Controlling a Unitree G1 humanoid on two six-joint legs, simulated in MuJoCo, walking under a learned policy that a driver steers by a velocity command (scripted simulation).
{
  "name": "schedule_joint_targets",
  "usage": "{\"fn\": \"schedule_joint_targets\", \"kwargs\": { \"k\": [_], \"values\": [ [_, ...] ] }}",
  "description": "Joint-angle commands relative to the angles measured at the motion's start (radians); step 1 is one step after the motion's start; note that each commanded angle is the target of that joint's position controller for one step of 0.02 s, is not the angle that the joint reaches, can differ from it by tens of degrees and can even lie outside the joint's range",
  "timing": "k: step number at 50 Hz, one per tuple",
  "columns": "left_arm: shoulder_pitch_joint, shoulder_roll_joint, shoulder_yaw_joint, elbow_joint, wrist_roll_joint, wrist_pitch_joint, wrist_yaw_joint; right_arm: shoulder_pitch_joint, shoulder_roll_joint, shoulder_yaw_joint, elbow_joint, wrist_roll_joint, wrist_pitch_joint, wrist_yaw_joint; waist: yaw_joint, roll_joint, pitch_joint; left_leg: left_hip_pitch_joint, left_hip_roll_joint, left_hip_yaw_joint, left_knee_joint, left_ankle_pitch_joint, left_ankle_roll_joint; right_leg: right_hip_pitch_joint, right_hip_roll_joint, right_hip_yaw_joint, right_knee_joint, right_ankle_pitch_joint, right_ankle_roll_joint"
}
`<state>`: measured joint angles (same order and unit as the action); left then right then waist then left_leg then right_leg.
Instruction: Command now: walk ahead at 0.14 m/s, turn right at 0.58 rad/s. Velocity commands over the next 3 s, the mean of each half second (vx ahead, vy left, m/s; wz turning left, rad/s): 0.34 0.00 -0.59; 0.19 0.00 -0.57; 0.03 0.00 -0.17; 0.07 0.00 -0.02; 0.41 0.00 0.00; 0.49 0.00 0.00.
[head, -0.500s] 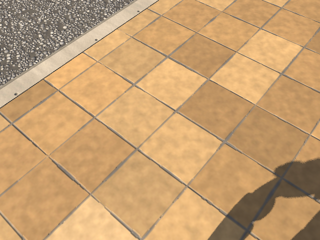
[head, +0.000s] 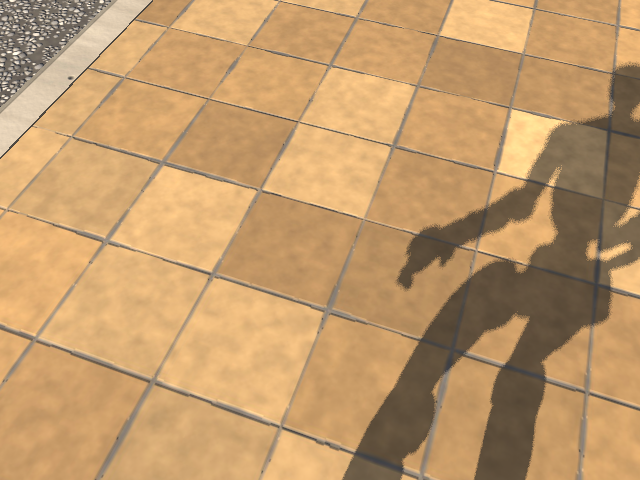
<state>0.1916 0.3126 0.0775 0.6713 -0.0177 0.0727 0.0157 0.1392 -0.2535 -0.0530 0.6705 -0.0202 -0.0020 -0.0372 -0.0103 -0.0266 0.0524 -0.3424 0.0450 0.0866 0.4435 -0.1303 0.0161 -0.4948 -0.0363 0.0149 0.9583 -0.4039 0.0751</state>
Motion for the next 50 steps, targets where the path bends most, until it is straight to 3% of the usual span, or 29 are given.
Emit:
{"fn": "schedule_joint_targets", "kwargs": {
  "k": [1, 3, 4, 5, 6, 7, 8, 9, 10, 12, 13, 15, 18, 24, 27, 28, 29, 30, 31, 32, 33, 34, 35, 37, 39, 42, 47, 50],
  "values": [
    [0.026, 0.072, 0.017, -0.078, 0.001, -0.012, -0.019, -0.026, -0.207, -0.065, -0.059, 0.022, -0.010, 0.002, 0.000, 0.211, -0.182, 0.106, 0.253, -0.183, -0.194, -0.154, 0.197, 0.113, -0.003, -0.058, -0.127, 0.014, -0.044],
    [0.067, 0.086, 0.026, -0.062, 0.000, -0.015, -0.032, -0.033, -0.220, -0.070, -0.049, 0.041, -0.014, 0.011, 0.027, 0.209, -0.159, 0.056, 0.264, -0.177, -0.204, -0.316, 0.168, 0.204, 0.010, -0.091, -0.250, 0.036, -0.095],
    [0.120, 0.080, 0.029, -0.033, -0.001, -0.018, -0.037, -0.050, -0.213, -0.069, -0.043, 0.050, -0.014, 0.012, 0.058, 0.191, -0.149, 0.010, 0.250, -0.147, -0.180, -0.382, 0.141, 0.288, 0.026, -0.119, -0.350, 0.085, -0.124],
    [0.198, 0.078, 0.034, 0.013, -0.001, -0.022, -0.036, -0.048, -0.182, -0.063, -0.033, 0.049, -0.013, 0.012, 0.084, 0.153, -0.142, -0.058, 0.210, -0.094, -0.104, -0.438, 0.103, 0.393, 0.059, -0.137, -0.412, 0.075, -0.150],
    [0.297, 0.095, 0.045, 0.056, -0.005, -0.029, -0.028, -0.059, -0.122, -0.049, -0.033, 0.038, -0.013, 0.017, 0.114, 0.020, -0.109, -0.197, 0.141, 0.007, 0.130, -0.470, 0.035, 0.505, 0.010, -0.013, -0.517, -0.025, -0.198],
    [0.330, 0.176, 0.050, 0.041, -0.001, -0.042, -0.015, -0.065, -0.024, -0.022, -0.054, 0.009, -0.018, 0.036, 0.088, -0.240, -0.061, -0.479, 0.027, 0.064, 0.565, -0.544, -0.045, 0.573, -0.250, 0.416, -0.608, -0.112, -0.292],
    [0.276, 0.244, 0.058, -0.014, 0.027, -0.076, -0.028, -0.148, -0.095, -0.040, -0.112, 0.035, -0.046, 0.038, 0.111, -0.242, -0.019, -0.635, -0.041, -0.120, 0.628, -0.477, -0.028, 0.474, -0.341, 0.742, -0.801, -0.370, -0.433],
    [0.197, 0.195, 0.044, -0.029, 0.035, -0.103, -0.026, -0.186, -0.171, -0.059, -0.114, 0.061, -0.069, 0.039, 0.085, -0.153, 0.055, -0.648, 0.003, -0.167, 0.644, -0.329, -0.003, 0.442, -0.326, 0.684, -0.856, -0.387, -0.401],
    [0.156, 0.155, 0.030, -0.029, 0.024, -0.118, -0.019, -0.156, -0.190, -0.067, -0.094, 0.053, -0.083, 0.038, 0.051, -0.136, 0.069, -0.641, 0.021, -0.167, 0.609, -0.206, 0.001, 0.443, -0.293, 0.592, -0.836, -0.269, -0.357],
    [0.144, 0.120, 0.015, -0.027, 0.012, -0.119, -0.007, -0.115, -0.170, -0.067, -0.053, 0.012, -0.093, 0.034, 0.032, -0.102, 0.035, -0.546, 0.031, -0.159, 0.533, -0.066, -0.025, 0.441, -0.211, 0.434, -0.809, -0.056, -0.301],
    [0.169, 0.108, 0.011, -0.022, 0.014, -0.121, -0.002, -0.121, -0.152, -0.064, -0.047, 0.011, -0.096, 0.039, 0.035, -0.095, 0.016, -0.508, 0.016, -0.147, 0.511, -0.001, -0.035, 0.445, -0.184, 0.385, -0.807, 0.036, -0.289],
    [0.219, 0.103, 0.011, -0.005, 0.011, -0.126, 0.006, -0.140, -0.124, -0.056, -0.044, 0.016, -0.099, 0.046, 0.046, -0.081, -0.009, -0.474, -0.006, -0.138, 0.426, 0.091, -0.049, 0.475, -0.157, 0.318, -0.793, 0.183, -0.277],
    [0.267, 0.106, 0.014, 0.018, 0.007, -0.125, 0.013, -0.197, -0.097, -0.044, -0.053, 0.024, -0.102, 0.058, 0.069, -0.099, -0.003, -0.405, -0.035, -0.132, 0.273, 0.173, -0.061, 0.455, -0.129, 0.270, -0.776, 0.259, -0.260],
    [0.328, 0.126, 0.026, 0.057, -0.014, -0.109, 0.021, -0.330, -0.094, -0.031, -0.101, 0.038, -0.122, 0.089, 0.115, -0.111, 0.042, -0.319, -0.060, -0.132, 0.083, 0.141, -0.056, 0.460, -0.152, 0.332, -0.712, 0.307, -0.267],
    [0.281, 0.147, 0.037, 0.049, -0.011, -0.093, 0.027, -0.256, -0.133, -0.047, -0.091, 0.033, -0.131, 0.084, 0.067, -0.157, 0.017, -0.158, -0.085, -0.119, 0.035, 0.076, -0.024, 0.454, -0.146, 0.359, -0.612, 0.529, -0.225],
    [0.254, 0.142, 0.038, 0.035, -0.010, -0.089, 0.028, -0.171, -0.159, -0.061, -0.072, 0.024, -0.134, 0.075, 0.023, -0.170, -0.038, -0.034, -0.105, -0.100, 0.005, 0.083, 0.002, 0.449, -0.112, 0.348, -0.518, 0.705, -0.199],
    [0.218, 0.125, 0.032, 0.012, -0.009, -0.091, 0.024, -0.053, -0.194, -0.074, -0.050, 0.011, -0.138, 0.066, -0.041, -0.150, -0.135, 0.164, -0.062, -0.117, -0.030, 0.192, 0.043, 0.400, -0.049, 0.309, -0.355, 0.784, -0.154],
    [0.195, 0.067, 0.015, -0.034, 0.015, -0.095, 0.023, 0.121, -0.263, -0.085, -0.036, -0.012, -0.137, 0.055, -0.100, -0.028, -0.330, 0.518, 0.135, -0.287, 0.055, 0.406, 0.115, 0.206, 0.024, 0.275, -0.063, 0.535, -0.113],
    [0.404, -0.037, -0.015, -0.035, 0.008, -0.100, 0.017, 0.158, -0.297, -0.085, -0.011, -0.015, -0.118, 0.060, 0.001, 0.360, -0.535, 0.840, 0.442, -0.702, 0.051, 0.592, 0.304, -0.105, 0.172, 0.205, 0.271, -0.330, -0.053],
    [0.418, 0.103, 0.012, 0.000, -0.011, -0.098, 0.016, 0.130, -0.208, -0.066, -0.032, 0.004, -0.101, 0.060, -0.010, 0.281, -0.502, 0.738, 0.421, -0.727, -0.005, 0.459, 0.295, -0.153, 0.082, 0.223, 0.404, -0.268, -0.032],
    [0.288, 0.156, 0.031, -0.014, -0.022, -0.089, 0.017, 0.069, -0.136, -0.046, -0.047, 0.011, -0.089, 0.050, -0.030, 0.203, -0.330, 0.590, 0.359, -0.526, -0.019, 0.471, 0.252, -0.198, 0.047, 0.165, 0.411, -0.199, -0.019],
    [0.225, 0.156, 0.034, -0.024, -0.014, -0.079, 0.023, 0.017, -0.114, -0.036, -0.040, 0.012, -0.077, 0.045, -0.014, 0.121, -0.234, 0.450, 0.299, -0.390, -0.032, 0.525, 0.224, -0.186, 0.010, 0.124, 0.376, -0.141, -0.007],
    [0.201, 0.147, 0.038, -0.032, -0.002, -0.068, 0.026, -0.017, -0.100, -0.031, -0.032, 0.011, -0.070, 0.043, 0.007, 0.111, -0.175, 0.333, 0.259, -0.318, -0.050, 0.545, 0.211, -0.154, -0.013, 0.107, 0.339, -0.107, 0.000],
    [0.218, 0.083, 0.029, -0.040, -0.008, -0.042, 0.025, -0.065, -0.117, -0.034, -0.011, -0.004, -0.072, 0.041, 0.051, 0.157, -0.116, 0.146, 0.221, -0.206, -0.132, 0.488, 0.207, -0.045, -0.031, 0.064, 0.254, -0.063, -0.001],
    [0.176, 0.046, 0.018, -0.071, -0.002, -0.034, 0.025, -0.084, -0.148, -0.044, 0.008, -0.001, -0.077, 0.038, 0.050, 0.169, -0.099, 0.121, 0.243, -0.167, -0.176, 0.505, 0.233, -0.046, -0.041, 0.042, 0.144, -0.021, 0.001],
    [0.130, 0.050, 0.015, -0.094, 0.006, -0.034, 0.007, -0.112, -0.177, -0.053, 0.020, 0.014, -0.065, 0.029, 0.046, 0.141, -0.143, 0.150, 0.260, -0.103, -0.191, 0.461, 0.232, 0.007, -0.059, 0.032, -0.014, 0.139, -0.018],
    [0.019, 0.077, 0.021, -0.147, 0.007, -0.025, -0.025, -0.091, -0.219, -0.060, 0.050, 0.041, -0.039, 0.036, 0.013, 0.129, -0.111, 0.171, 0.261, -0.041, -0.157, 0.294, 0.189, 0.094, -0.034, -0.010, -0.222, 0.186, -0.063],
    [0.028, 0.085, 0.030, -0.155, 0.015, -0.026, -0.029, -0.079, -0.226, -0.057, 0.071, 0.064, -0.026, 0.043, 0.039, 0.107, -0.109, 0.185, 0.241, -0.028, -0.032, 0.207, 0.133, 0.209, 0.018, -0.048, -0.442, 0.249, -0.109]
  ]
}}
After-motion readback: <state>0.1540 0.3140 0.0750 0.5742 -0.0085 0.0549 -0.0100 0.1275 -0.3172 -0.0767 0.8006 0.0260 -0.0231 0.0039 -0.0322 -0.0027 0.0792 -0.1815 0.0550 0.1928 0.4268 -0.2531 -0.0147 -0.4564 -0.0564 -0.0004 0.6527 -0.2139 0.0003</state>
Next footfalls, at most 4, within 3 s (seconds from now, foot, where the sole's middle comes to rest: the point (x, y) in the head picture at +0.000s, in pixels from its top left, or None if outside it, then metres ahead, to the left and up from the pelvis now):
0.12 right None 0.02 -0.12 -0.77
0.60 left None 0.40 0.01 -0.77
1.02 right None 0.33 -0.25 -0.77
1.36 left None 0.45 -0.04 -0.77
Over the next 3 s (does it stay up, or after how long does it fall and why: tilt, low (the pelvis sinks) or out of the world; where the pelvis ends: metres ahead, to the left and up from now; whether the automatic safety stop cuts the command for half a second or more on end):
stays up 0.78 -0.46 0.01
